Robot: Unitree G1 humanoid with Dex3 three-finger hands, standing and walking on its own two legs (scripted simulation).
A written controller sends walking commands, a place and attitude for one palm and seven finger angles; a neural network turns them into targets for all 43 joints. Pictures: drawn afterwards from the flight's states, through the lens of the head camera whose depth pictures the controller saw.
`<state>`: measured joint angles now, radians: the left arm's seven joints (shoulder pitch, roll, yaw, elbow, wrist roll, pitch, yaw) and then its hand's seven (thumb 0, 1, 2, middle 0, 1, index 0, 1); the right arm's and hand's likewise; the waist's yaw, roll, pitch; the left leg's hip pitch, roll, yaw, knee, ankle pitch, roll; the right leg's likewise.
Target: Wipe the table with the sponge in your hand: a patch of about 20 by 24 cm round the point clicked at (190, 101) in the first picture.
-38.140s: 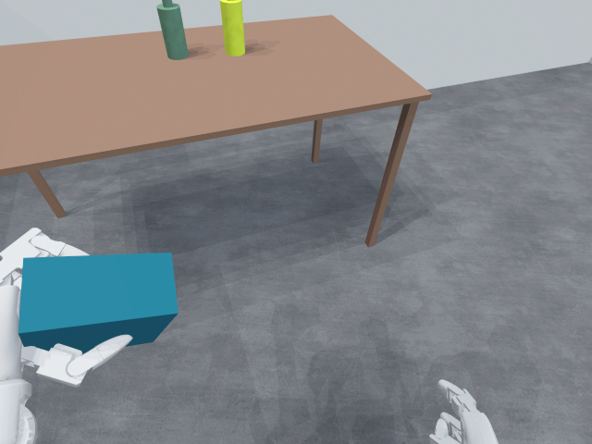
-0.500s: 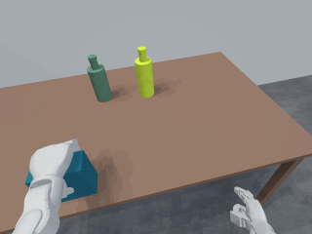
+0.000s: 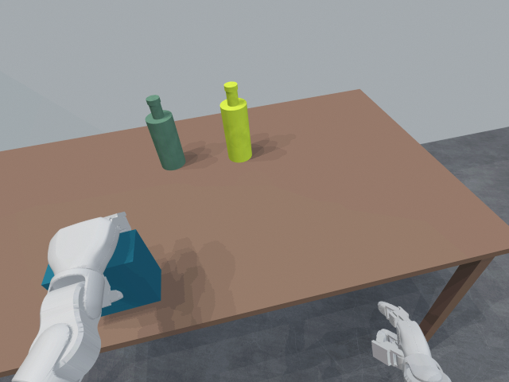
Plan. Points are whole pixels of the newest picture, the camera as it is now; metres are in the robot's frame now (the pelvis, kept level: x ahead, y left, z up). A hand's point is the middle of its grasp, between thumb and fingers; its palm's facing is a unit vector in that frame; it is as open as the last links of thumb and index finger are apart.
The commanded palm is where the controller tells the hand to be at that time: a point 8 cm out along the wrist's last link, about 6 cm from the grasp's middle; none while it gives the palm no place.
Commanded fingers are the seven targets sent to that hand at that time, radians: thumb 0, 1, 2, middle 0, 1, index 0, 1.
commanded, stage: lift the sponge slowly off the table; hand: left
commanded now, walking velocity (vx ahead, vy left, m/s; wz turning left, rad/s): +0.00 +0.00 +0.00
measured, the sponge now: (114, 282) +0.24 +0.28 +0.04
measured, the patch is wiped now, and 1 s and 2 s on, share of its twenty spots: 1.00 1.00 1.00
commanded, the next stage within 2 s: bring the sponge back beside the body in 1.02 s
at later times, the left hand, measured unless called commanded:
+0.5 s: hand (90, 254) +0.23 +0.29 +0.12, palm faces +0.06 -0.08 -0.99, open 10.1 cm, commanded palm +0.21 +0.28 +0.19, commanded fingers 0.00 0.10 1.30 -1.20 -1.60 -1.20 -1.60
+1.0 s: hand (76, 233) +0.25 +0.31 +0.15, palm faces +0.09 -0.07 -0.99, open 10.1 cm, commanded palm +0.21 +0.29 +0.22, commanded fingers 0.00 0.10 1.30 -1.20 -1.60 -1.20 -1.60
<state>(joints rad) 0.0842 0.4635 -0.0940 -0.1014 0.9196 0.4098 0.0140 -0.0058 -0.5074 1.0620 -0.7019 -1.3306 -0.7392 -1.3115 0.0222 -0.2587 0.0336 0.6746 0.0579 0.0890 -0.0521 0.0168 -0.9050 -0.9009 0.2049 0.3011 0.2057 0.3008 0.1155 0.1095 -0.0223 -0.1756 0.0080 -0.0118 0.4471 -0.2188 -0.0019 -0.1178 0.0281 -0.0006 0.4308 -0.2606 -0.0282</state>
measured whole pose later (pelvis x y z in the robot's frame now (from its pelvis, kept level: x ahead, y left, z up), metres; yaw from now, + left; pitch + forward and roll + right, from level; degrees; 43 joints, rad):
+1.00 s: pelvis -0.02 +0.01 +0.00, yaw +0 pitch -4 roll +0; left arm -0.10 0.57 -0.05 -0.10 0.88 0.45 -0.14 -0.01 -0.51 1.06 -0.70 -1.33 -0.74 -1.31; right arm 0.00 -0.27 0.06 0.66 0.07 0.07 -0.07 0.02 -0.90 -0.90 0.21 0.30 0.20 0.30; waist 0.12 0.11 -0.01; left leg -0.18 -0.01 -0.02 0.42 -0.18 0.01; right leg -0.13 0.02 0.00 0.41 -0.22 -0.02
